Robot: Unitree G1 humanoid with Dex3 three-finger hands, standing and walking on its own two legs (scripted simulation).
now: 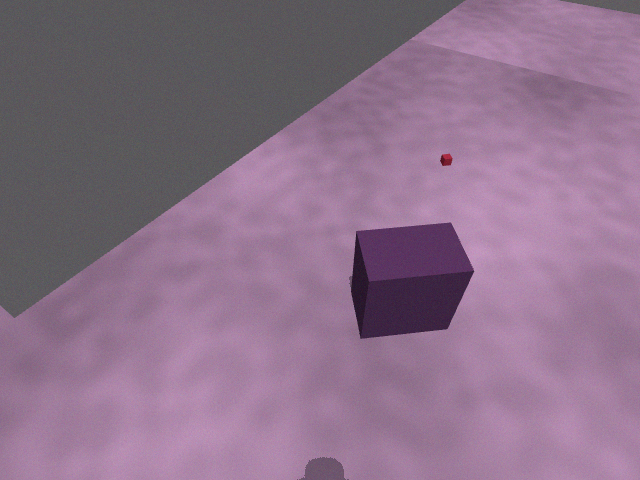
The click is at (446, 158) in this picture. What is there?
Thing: cube
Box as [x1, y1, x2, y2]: [440, 154, 452, 165]
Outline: 442,154 440,160 442,164 450,164 452,158 450,155
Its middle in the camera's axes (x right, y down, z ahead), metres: +0.66 -0.42 +2.04
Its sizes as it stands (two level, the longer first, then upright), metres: 0.042 0.042 0.042
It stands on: the floor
